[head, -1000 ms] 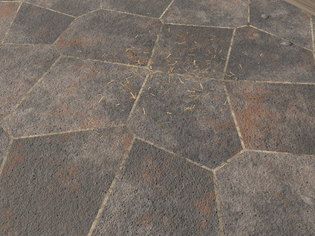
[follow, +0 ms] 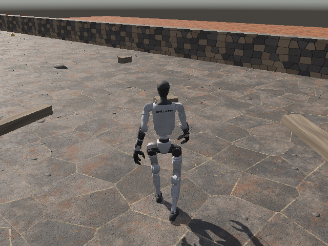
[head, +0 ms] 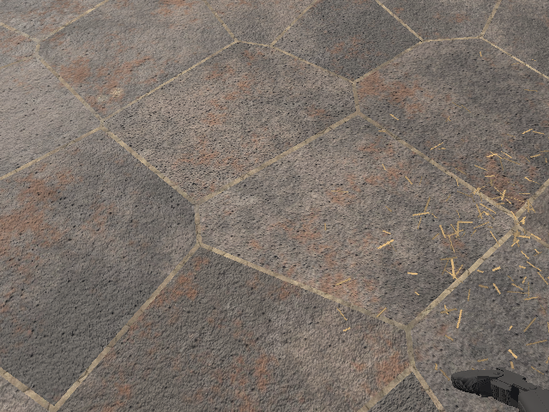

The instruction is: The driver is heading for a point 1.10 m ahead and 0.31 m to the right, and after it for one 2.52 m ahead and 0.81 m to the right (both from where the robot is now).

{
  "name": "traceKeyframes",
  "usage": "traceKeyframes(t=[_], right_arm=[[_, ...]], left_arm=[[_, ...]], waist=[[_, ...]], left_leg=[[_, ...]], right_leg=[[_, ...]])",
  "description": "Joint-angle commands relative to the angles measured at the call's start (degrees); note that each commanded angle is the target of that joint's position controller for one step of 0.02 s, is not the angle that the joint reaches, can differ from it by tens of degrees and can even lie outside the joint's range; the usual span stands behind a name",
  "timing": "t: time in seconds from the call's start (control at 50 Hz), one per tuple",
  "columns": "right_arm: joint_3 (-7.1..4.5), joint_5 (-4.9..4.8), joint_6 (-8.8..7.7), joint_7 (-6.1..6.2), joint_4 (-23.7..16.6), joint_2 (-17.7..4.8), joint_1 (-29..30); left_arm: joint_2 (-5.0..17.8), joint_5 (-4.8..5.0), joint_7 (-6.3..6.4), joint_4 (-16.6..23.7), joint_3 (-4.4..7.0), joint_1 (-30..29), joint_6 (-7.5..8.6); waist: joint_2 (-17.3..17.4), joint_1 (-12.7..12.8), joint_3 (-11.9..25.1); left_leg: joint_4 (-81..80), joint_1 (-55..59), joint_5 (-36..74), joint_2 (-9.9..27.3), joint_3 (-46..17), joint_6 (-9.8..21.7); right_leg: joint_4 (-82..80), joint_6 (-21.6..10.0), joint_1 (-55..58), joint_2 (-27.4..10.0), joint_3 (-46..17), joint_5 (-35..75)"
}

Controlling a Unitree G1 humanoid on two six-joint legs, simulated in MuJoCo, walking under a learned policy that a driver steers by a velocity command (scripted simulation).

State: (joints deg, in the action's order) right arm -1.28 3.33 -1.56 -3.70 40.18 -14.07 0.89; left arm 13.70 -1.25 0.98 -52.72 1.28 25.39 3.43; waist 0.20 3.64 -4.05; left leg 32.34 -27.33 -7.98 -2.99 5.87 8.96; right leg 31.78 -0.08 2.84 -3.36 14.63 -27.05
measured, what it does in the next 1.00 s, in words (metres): walks ahead, turning right: right foot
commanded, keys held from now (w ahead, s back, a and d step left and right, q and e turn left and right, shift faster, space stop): w+e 1.00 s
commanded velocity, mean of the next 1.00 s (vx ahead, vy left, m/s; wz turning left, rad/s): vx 0.50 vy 0.00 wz -0.39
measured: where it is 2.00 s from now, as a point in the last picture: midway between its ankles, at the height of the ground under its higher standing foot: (422, 227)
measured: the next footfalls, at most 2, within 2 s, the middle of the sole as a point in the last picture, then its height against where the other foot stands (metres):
right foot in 0.56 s outside the picture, level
left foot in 1.06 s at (335, 277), level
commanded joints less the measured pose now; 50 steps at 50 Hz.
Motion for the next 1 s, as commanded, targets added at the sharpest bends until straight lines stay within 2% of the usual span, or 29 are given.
traceKeyframes(t=[0.02,0.04,0.06,0.08,0.1,0.12,0.14,0.2,0.28,0.36,0.42,0.48,0.5,0.52,0.54,0.56,0.58,0.6,0.62,0.64,0.66,0.68,0.72,0.76,0.84,0.92,0.96,1.0], right_arm=[[-4.72,-0.78,0.05,2.44,3.34,-15.50,-24.49],[-4.78,-2.08,0.58,3.20,2.87,-13.70,-23.03],[-3.97,-2.07,0.03,3.68,3.70,-11.21,-19.03],[-3.15,-1.88,-0.72,3.60,4.61,-8.31,-17.43],[-2.57,-1.97,-1.58,3.65,5.16,-6.64,-15.82],[-2.12,-2.00,-2.23,3.66,5.38,-5.31,-14.65],[-1.92,-1.98,-2.99,3.54,5.84,-4.70,-15.27],[-2.21,-2.33,-4.30,3.41,7.62,-5.70,-17.20],[-1.92,-2.43,-4.53,3.68,9.32,-5.00,-20.04],[-1.56,-2.48,-4.49,4.47,11.03,-5.04,-22.76],[-1.44,-2.23,-3.95,5.26,12.96,-5.56,-26.20],[-1.72,-1.93,-3.27,6.07,13.46,-7.87,-25.42],[-1.98,-1.78,-2.91,6.35,13.34,-8.91,-24.59],[-2.25,-1.58,-2.43,6.37,12.94,-9.86,-23.71],[-2.42,-1.73,-2.09,6.12,12.26,-10.40,-22.50],[-2.09,-2.00,-2.39,5.65,10.41,-9.06,-21.70],[-1.37,-2.81,-3.10,4.22,6.39,-3.74,-22.95],[-1.70,-1.84,-3.97,3.90,5.16,-7.67,-16.88],[-1.43,-2.58,-4.82,3.60,3.97,-6.99,-14.64],[-1.50,-2.84,-5.12,3.68,4.48,-7.08,-15.83],[-1.52,-1.97,-4.26,3.75,4.30,-6.68,-15.72],[-1.23,-0.96,-2.97,3.63,4.67,-5.99,-17.23],[-1.09,-0.28,-1.10,3.21,4.11,-5.03,-17.50],[-0.91,-0.44,-0.47,2.94,2.38,-4.61,-14.02],[-0.51,-0.86,-0.47,2.67,-1.19,-4.43,-4.23],[-0.02,-1.42,-1.11,2.44,-3.78,-4.86,2.52],[0.02,-1.62,-1.63,2.46,-4.82,-5.64,3.73],[-0.47,-1.80,-2.17,2.74,-3.85,-7.36,-1.21]], left_arm=[[4.00,1.82,-0.93,5.98,0.57,5.78,0.02],[10.22,0.90,-0.55,6.81,2.18,-2.69,-0.03],[8.09,1.79,-0.87,7.77,1.68,-5.87,0.57],[6.92,1.81,-1.03,6.64,1.45,-4.70,0.69],[6.23,0.94,-1.23,5.55,1.52,-3.42,-0.20],[5.40,0.14,-1.55,3.86,1.42,-0.42,-1.36],[4.96,-0.20,-1.92,3.15,1.58,0.31,-2.09],[3.97,0.00,-2.83,3.65,2.04,-3.07,-2.97],[3.52,0.09,-3.15,5.69,2.14,-10.91,-2.83],[2.04,-0.28,-3.71,8.05,1.20,-18.23,-2.44],[1.49,-0.55,-4.15,10.16,0.62,-22.76,-2.26],[2.66,-0.66,-3.87,10.07,1.04,-19.91,-2.41],[3.48,-0.76,-3.62,9.26,1.44,-16.53,-2.44],[4.85,-0.84,-3.37,7.90,2.14,-11.39,-2.21],[6.63,-1.23,-2.97,5.64,3.19,-3.85,-1.68],[11.59,-1.77,-2.07,4.17,4.99,3.26,-1.63],[16.93,-0.74,-1.69,5.59,6.49,-0.68,-2.39],[15.61,1.00,-1.71,5.65,6.42,-1.22,-2.85],[13.04,1.07,-1.30,5.61,5.72,-4.38,-2.79],[9.65,0.83,-1.23,5.28,4.84,-6.46,-2.63],[8.21,0.96,-1.01,5.26,4.34,-8.12,-2.09],[7.46,1.08,-0.88,5.59,3.97,-9.36,-1.52],[8.56,1.36,-1.12,5.25,4.05,-8.35,-0.26],[10.17,1.33,-1.22,4.93,4.46,-6.57,0.17],[10.34,1.38,-1.21,4.43,4.59,-2.08,-0.24],[10.99,0.80,-0.76,4.26,4.75,1.58,-0.62],[11.63,0.38,-0.38,4.67,4.89,1.54,-0.66],[12.73,0.16,-0.03,5.88,5.13,-1.88,-0.50]], waist=[[13.22,-8.79,25.58],[1.27,-11.07,19.95],[1.58,-8.94,11.68],[-0.83,-6.10,6.62],[-0.49,-3.91,4.50],[0.82,-2.40,3.85],[1.29,-2.16,3.77],[2.43,-1.96,1.62],[3.05,-3.66,-0.94],[3.09,-5.51,-2.04],[2.90,-6.83,-2.60],[5.03,-4.29,0.59],[5.98,-2.49,2.60],[6.20,-0.08,5.63],[4.73,3.75,9.58],[-1.28,6.90,14.37],[-15.88,1.32,17.97],[-3.57,3.79,15.87],[-0.92,1.73,8.93],[3.09,-1.52,3.59],[3.44,-3.47,1.75],[2.44,-4.83,1.99],[0.67,-5.64,2.84],[-0.74,-4.96,2.38],[-3.24,-1.08,1.80],[-4.08,1.92,2.24],[-4.47,1.83,2.18],[-5.12,-1.43,3.01]], left_leg=[[-11.78,51.36,-4.22,28.64,-47.12,14.17],[-13.83,45.30,1.16,25.80,-39.78,11.75],[-14.99,36.40,6.69,23.58,-30.07,10.14],[-17.12,28.06,12.06,20.79,-23.77,7.24],[-18.57,23.29,13.82,18.17,-18.73,4.78],[-20.35,19.85,13.32,16.68,-15.08,3.12],[-21.51,18.59,14.53,15.90,-13.44,2.48],[-24.65,19.34,14.64,14.51,-8.14,0.50],[-25.93,22.43,16.66,13.18,-2.68,-1.76],[-24.99,26.63,23.21,13.74,1.48,-2.53],[-22.16,32.53,31.39,15.39,3.61,-2.91],[-12.96,36.23,54.27,16.61,6.14,-3.94],[-7.31,36.47,60.45,17.08,6.72,-3.97],[1.16,35.12,60.82,17.50,6.86,-3.57],[13.36,30.14,52.44,16.72,7.34,-3.57],[31.59,17.96,30.01,13.73,7.97,-4.70],[53.12,-8.99,-21.58,-0.82,2.37,-8.25],[54.41,-16.40,-17.98,2.19,-8.55,-7.45],[50.16,-17.08,-12.76,5.33,-9.25,-7.29],[43.84,-13.69,-10.50,7.26,-8.50,-7.56],[39.67,-10.49,-10.33,8.53,-8.70,-8.41],[37.22,-6.99,-9.89,8.90,-8.40,-9.39],[33.26,-5.51,-9.25,8.73,-6.96,-10.83],[27.96,-7.00,-5.59,8.75,-5.72,-11.98],[15.63,-9.99,3.33,7.65,-5.05,-12.70],[7.20,-10.76,6.33,5.39,-5.40,-11.78],[3.44,-8.77,5.13,4.45,-6.25,-10.71],[-1.23,0.37,1.92,3.16,-7.08,-9.08]], right_leg=[[49.44,-1.82,-37.58,3.10,-6.98,-5.26],[50.64,-2.30,-42.10,1.21,-15.02,1.38],[47.40,-2.88,-41.98,-0.28,-16.67,5.64],[41.91,-3.00,-38.26,-1.85,-17.06,7.26],[37.89,-2.87,-34.90,-2.87,-17.75,7.99],[36.12,-2.51,-31.43,-2.79,-17.65,8.97],[35.48,-2.46,-30.14,-2.28,-17.56,9.96],[32.58,-2.17,-35.16,-2.14,-17.60,15.85],[24.74,-1.56,-41.73,-1.66,-16.69,24.26],[13.40,-1.95,-41.68,-0.68,-12.09,28.57],[7.19,-3.88,-41.40,0.78,-8.36,26.22],[4.85,-7.36,-34.14,5.36,-4.94,18.28],[4.69,-8.82,-30.22,7.12,-4.40,14.99],[3.26,-10.46,-24.23,8.48,-5.06,12.53],[-1.91,-12.45,-13.85,9.21,-7.15,13.30],[-5.50,-16.24,-0.79,-0.41,-20.36,8.74],[-11.30,-26.41,15.57,-15.76,-53.82,13.15],[-15.11,-26.56,13.70,-15.49,-53.57,14.38],[-16.47,-24.31,6.43,-14.66,-46.18,17.22],[-17.88,-21.14,-2.03,-12.12,-40.64,23.97],[-18.22,-19.05,-7.01,-8.98,-36.15,29.19],[-18.91,-18.02,-10.20,-6.49,-32.65,32.27],[-19.16,-17.56,-12.43,-3.99,-29.61,38.14],[-19.77,-16.66,-13.33,-2.39,-28.38,39.66],[-18.55,-13.48,-10.11,-0.57,-28.81,39.96],[-15.53,-12.85,-3.92,-1.77,-31.85,42.39],[-13.48,-12.31,-2.06,-3.07,-34.03,43.90],[-10.37,-10.26,-4.15,-3.49,-35.22,46.62]])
